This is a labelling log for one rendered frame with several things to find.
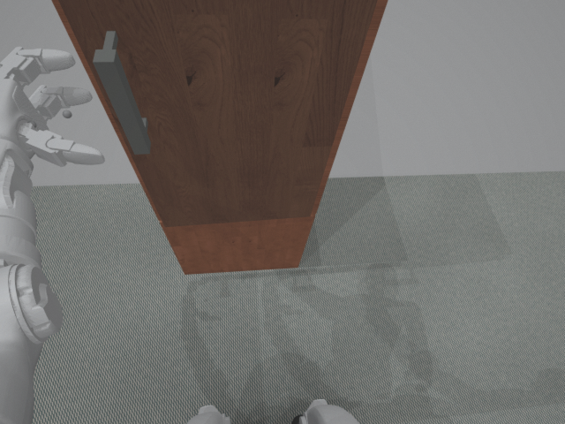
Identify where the right robot shin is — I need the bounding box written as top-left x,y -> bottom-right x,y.
306,399 -> 327,412

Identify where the handle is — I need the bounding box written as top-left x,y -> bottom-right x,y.
93,31 -> 151,155

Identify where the robot left hand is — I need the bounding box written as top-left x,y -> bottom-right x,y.
0,47 -> 105,167

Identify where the cupboard door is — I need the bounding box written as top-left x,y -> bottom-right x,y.
58,0 -> 378,227

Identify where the left robot upper arm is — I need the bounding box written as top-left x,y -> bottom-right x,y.
0,264 -> 63,424

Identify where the right robot thigh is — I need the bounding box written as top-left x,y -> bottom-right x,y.
299,405 -> 359,424

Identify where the left robot forearm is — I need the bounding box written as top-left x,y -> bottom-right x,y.
0,139 -> 42,271

